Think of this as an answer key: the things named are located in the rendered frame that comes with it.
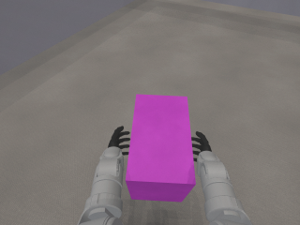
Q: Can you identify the robot left hand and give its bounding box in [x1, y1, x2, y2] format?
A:
[108, 126, 130, 156]

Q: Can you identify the robot left forearm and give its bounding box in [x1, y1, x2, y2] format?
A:
[77, 146, 124, 225]

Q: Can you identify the robot right hand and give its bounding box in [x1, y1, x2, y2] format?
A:
[191, 131, 212, 162]

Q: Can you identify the robot right forearm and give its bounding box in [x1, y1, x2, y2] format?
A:
[196, 151, 253, 225]

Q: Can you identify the carton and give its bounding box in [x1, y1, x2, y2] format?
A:
[126, 94, 196, 203]

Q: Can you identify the left robot upper arm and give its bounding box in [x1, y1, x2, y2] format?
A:
[80, 216, 123, 225]

